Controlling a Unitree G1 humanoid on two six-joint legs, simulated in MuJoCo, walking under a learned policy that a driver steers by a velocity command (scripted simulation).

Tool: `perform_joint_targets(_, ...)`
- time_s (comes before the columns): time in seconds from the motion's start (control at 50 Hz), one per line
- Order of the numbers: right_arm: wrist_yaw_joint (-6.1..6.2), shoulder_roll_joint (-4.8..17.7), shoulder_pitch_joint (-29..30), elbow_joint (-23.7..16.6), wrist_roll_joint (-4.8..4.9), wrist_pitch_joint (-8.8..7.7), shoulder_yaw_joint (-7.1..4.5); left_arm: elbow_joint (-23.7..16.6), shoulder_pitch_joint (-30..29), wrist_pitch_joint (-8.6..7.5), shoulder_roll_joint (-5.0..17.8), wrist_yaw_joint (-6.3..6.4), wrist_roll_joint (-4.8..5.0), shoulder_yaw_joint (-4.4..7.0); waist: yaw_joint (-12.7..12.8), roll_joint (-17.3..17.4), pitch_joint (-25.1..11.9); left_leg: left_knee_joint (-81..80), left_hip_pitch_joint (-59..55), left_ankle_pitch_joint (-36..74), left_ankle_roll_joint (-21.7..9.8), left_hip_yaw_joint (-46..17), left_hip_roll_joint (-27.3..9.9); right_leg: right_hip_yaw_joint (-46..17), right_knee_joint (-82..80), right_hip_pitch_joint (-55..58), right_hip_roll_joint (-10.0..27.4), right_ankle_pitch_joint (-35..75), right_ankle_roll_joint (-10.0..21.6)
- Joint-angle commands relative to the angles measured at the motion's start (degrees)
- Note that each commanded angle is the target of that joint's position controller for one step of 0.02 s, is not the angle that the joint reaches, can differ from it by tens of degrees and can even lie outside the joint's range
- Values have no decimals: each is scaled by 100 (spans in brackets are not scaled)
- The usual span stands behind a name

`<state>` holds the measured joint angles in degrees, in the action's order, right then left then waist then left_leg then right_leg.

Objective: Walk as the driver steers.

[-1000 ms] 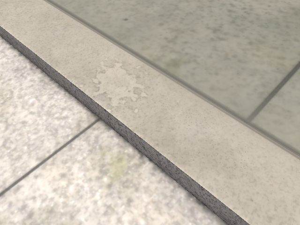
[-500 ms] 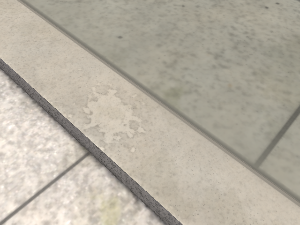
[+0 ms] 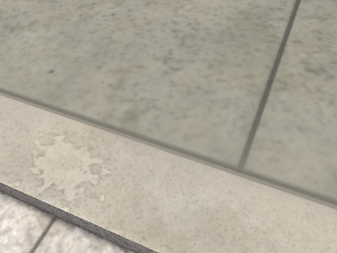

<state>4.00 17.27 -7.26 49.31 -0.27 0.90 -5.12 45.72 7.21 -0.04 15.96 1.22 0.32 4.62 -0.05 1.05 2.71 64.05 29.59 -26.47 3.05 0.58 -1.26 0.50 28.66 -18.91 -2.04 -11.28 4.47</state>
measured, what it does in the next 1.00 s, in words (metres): steps on the spot: left foot, then right foot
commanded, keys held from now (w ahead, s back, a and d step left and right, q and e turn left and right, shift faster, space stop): e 0.08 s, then no key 0.64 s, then w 0.28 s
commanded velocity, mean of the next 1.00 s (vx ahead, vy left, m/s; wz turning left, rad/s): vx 0.07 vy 0.00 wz -0.18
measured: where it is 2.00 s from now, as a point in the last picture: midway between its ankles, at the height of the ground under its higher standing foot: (207, 228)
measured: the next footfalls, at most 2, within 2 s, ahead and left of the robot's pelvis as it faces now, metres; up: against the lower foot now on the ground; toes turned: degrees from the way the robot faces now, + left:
left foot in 0.32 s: +0.05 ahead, +0.15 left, +0.00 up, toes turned -8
right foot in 0.60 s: +0.00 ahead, -0.10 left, +0.00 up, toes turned -6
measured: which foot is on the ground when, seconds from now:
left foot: up 0.00-0.30, down 0.32-1.00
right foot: down 0.00-0.32, up 0.34-0.58, down 0.60-1.00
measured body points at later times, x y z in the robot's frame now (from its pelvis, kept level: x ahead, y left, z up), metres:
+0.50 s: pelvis +0.00 +0.04 +0.00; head +0.03 +0.06 +0.45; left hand +0.18 +0.29 -0.12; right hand +0.07 -0.24 -0.11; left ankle +0.01 +0.16 -0.74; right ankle -0.03 -0.09 -0.70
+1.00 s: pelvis +0.02 +0.03 +0.00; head +0.01 +0.04 +0.45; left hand +0.12 +0.27 -0.14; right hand +0.03 -0.25 -0.14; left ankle +0.01 +0.16 -0.74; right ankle -0.04 -0.09 -0.74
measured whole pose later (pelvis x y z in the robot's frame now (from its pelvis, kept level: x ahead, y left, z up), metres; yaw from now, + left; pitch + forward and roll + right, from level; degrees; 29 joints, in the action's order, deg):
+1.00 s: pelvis +0.02 +0.03 +0.00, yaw -8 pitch -2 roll -1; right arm -0.3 14.5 -13.5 57.9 -1.9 -1.2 -1.8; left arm 55.3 13.7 0.3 13.8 0.7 -1.4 2.1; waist -0.9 -0.4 0.0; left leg 29.2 9.6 -18.2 -0.9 -1.1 -1.0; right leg -2.8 26.9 -7.1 -0.9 -18.5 0.5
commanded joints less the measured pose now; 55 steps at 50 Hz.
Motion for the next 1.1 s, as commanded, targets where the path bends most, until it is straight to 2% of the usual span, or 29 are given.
perform_joint_targets(0.02,27,393,-235,-256,-11,-69,-140,-428,-165,-70,794,81,-12,169,-125,-567,-847,-29,426,475,86,-346,56,-1552,-968,814,1338,1962,943)
perform_joint_targets(0.1,15,277,44,-342,25,-88,-65,-492,-125,-26,949,107,-11,201,3,-756,-906,-1152,334,671,176,-407,119,-1776,-979,937,1274,1166,883)
perform_joint_targets(0.22,-111,431,133,-331,80,-138,-34,-530,-202,11,887,70,-135,107,139,-1090,-884,-2261,-709,558,82,-262,135,-2036,-959,561,1275,583,802)
perform_joint_targets(0.28,-230,363,-164,-197,87,-227,-1,-536,-259,61,764,105,-84,11,-94,-992,-860,-3751,-1456,1277,-187,-89,188,-2074,-636,591,1135,914,584)
perform_joint_targets(0.3,-265,438,-262,-148,28,-248,-6,-497,-79,66,715,127,-54,-13,-117,-820,-849,-4259,-1938,1832,-348,-202,48,-1992,-522,351,965,722,367)
perform_joint_targets(0.32,-266,750,-385,-161,-106,-258,-46,-524,45,41,568,142,-69,-60,-43,-147,-940,-4446,-2483,2392,-654,-924,-734,-1587,155,-164,600,77,51)
perform_joint_targets(0.34,-240,1123,-177,-178,-146,-227,-112,-637,147,-23,437,89,-87,-68,300,1052,-736,-4496,-2478,3433,-1413,-1901,-1637,-735,811,-932,-244,-1370,-271)
perform_joint_targets(0.36,-252,755,-15,-276,-228,-264,-27,-673,-174,-70,794,92,-100,25,29,1142,-774,-4715,-1885,3301,-2011,-2333,-2110,-656,1578,-705,-106,-2065,-512)
perform_joint_targets(0.38,-236,654,135,-332,-221,-310,-2,-608,-281,-63,1038,96,-3,144,-16,928,-679,-4759,-1848,3278,-1986,-2138,-1908,-709,2300,-707,-78,-2061,-599)
perform_joint_targets(0.42,-199,645,314,-325,-50,-350,2,-413,-75,41,824,130,1,158,54,752,-573,-4607,-2038,3483,-1675,-1619,-1528,-783,2878,-972,-24,-1854,-795)
perform_joint_targets(0.48,-181,446,356,-190,10,-288,74,-271,41,72,265,108,-15,-14,106,687,-602,-4370,-2060,3926,-1404,-928,-1047,-400,1868,-449,144,-1510,-955)
perform_joint_targets(0.52,-189,475,104,-82,-17,-228,84,-249,-185,45,154,102,15,-80,-101,852,-709,-4229,-2235,4209,-1410,-885,-997,-164,873,3,149,-1254,-947)
perform_joint_targets(0.58,-225,546,-149,24,79,-216,100,-51,-12,61,444,80,9,-20,-30,773,-671,-4133,-2111,3678,-1125,-929,-873,-147,-937,976,151,453,-652)
perform_joint_targets(0.6,-267,483,-246,30,21,-278,145,-70,27,81,701,106,-38,17,-90,476,-791,-4124,-1788,3116,-856,-896,-802,-538,-872,1510,518,1235,-491)
perform_joint_targets(0.62,-348,447,-382,22,-99,-360,158,-45,112,115,1030,135,-73,76,-299,-185,-890,-3973,-1468,2409,-626,-567,-468,-848,-408,1830,898,2254,-213)
perform_joint_targets(0.64,-352,267,-336,81,-98,-377,195,67,35,108,767,64,-60,30,-302,-592,-921,-4114,-1810,1697,-360,-235,-188,-833,-427,1289,881,1332,37)
perform_joint_targets(0.66,-336,400,32,98,-93,-359,178,40,-49,69,507,-3,-72,-29,-113,-359,-645,-4019,-1884,1688,-211,-172,-131,-803,-576,1004,729,706,-4)
perform_joint_targets(0.7,-274,360,194,142,-22,-267,176,179,-23,-26,494,-31,-136,-69,-91,-431,-380,-3972,-1919,1844,-235,-187,-143,-729,-722,702,612,408,-184)
perform_joint_targets(0.74,-233,320,39,260,-40,-200,189,344,101,-102,456,-20,-124,-101,-127,-517,-379,-4010,-1994,1579,-259,-139,-106,-685,-836,629,550,-117,-253)
perform_joint_targets(0.76,-346,129,-110,377,-163,-108,290,417,176,-60,335,-4,-253,-209,-117,-604,-232,-4353,-2085,1625,-260,-372,-265,-1004,-1302,585,734,-395,-311)
perform_joint_targets(0.78,-384,179,-58,430,-161,-84,266,474,135,-35,419,4,-251,-189,-121,-567,-13,-4369,-2082,1525,-260,-318,-211,-1005,-1424,549,673,-835,-325)
perform_joint_targets(0.82,-405,253,-20,470,-154,-107,251,541,158,-9,637,11,-207,-137,-88,-592,-1,-4179,-1981,1225,-280,-147,-72,-1084,-1526,700,657,-1391,-222)
perform_joint_targets(0.9,-423,185,-145,529,-176,-192,260,617,286,6,710,-17,-177,-79,-48,-718,264,-3682,-1447,316,-415,171,188,-1388,-1657,709,836,-2608,113)
perform_joint_targets(0.98,-423,152,-491,593,-163,-321,262,581,203,-64,586,-41,-177,-81,-166,-441,435,-3918,-1542,168,-712,-117,94,-1233,-1201,549,746,-2286,220)
perform_joint_targets(1.0,-413,251,-638,630,-140,-368,236,535,121,-106,476,-51,-167,-111,-207,-165,439,-4230,-1675,-29,-821,-472,-56,-943,-817,459,525,-1913,162)
perform_joint_targets(1.02,-398,497,-841,703,-109,-401,162,475,53,-170,312,-66,-170,-153,-227,432,452,-4618,-2005,-222,-980,-1047,-337,-495,-203,182,210,-1437,61)
perform_joint_targets(1.04,-378,742,-1219,815,-76,-398,76,410,-17,-248,195,-83,-224,-182,-324,1061,406,-5023,-2621,30,-1211,-1819,-796,-52,510,-363,-33,-1056,-63)
perform_joint_targets(1.06,-368,868,-1555,910,-67,-375,21,335,-89,-319,200,-89,-295,-190,-396,1261,453,-5185,-3162,741,-1470,-2476,-1314,188,843,-1014,-72,-1195,-108)
perform_joint_targets(1.1,-372,657,-1843,983,-192,-394,45,208,-446,-376,239,-109,-246,-180,-525,903,435,-5201,-3652,2159,-1782,-2620,-1737,34,1492,-1619,156,-1891,-79)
